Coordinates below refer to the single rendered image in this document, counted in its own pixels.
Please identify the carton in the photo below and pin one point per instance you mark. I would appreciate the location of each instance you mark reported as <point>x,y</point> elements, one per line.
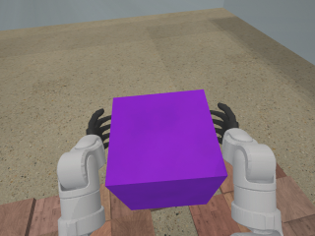
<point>163,150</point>

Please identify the robot right forearm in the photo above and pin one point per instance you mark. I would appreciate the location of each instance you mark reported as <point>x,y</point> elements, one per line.
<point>254,177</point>

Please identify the robot right hand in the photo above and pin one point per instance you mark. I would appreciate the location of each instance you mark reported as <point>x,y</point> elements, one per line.
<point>229,120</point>

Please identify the robot left forearm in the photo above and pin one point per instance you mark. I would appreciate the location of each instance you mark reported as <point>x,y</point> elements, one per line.
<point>78,187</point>

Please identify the robot left hand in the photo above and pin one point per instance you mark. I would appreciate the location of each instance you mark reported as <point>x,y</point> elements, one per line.
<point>95,129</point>

